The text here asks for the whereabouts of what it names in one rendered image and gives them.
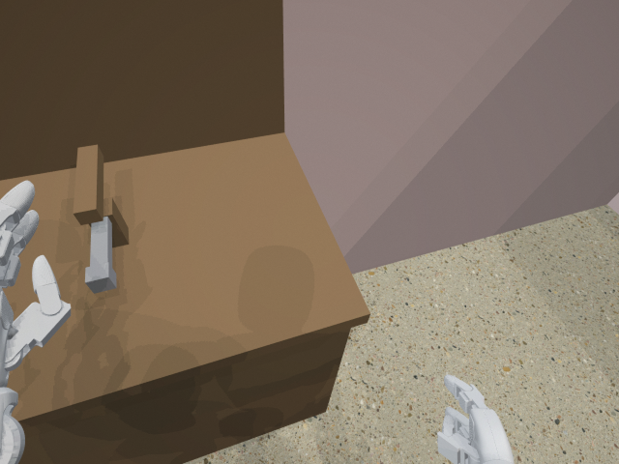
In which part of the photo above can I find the counter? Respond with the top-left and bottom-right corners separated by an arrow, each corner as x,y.
0,0 -> 370,464

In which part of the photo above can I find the robot left forearm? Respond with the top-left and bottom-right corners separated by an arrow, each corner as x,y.
0,388 -> 25,464

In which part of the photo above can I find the tap lever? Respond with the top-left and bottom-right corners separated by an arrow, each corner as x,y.
85,217 -> 117,294

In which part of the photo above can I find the robot right hand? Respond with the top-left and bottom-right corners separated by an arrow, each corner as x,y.
437,374 -> 515,464

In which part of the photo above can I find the robot left hand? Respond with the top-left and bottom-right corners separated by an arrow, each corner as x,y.
0,181 -> 71,388

